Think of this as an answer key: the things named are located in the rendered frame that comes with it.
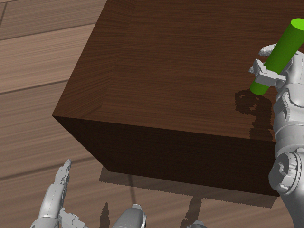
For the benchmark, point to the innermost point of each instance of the right robot arm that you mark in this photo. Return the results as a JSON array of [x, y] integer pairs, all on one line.
[[287, 173]]

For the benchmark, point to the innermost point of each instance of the right robot hand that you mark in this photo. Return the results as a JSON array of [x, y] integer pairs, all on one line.
[[293, 72]]

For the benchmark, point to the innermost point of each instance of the left robot hand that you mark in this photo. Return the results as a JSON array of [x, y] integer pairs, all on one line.
[[52, 205]]

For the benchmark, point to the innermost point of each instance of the can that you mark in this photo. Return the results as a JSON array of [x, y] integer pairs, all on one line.
[[287, 46]]

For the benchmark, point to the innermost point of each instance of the left robot arm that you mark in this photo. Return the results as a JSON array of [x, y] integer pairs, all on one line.
[[46, 222]]

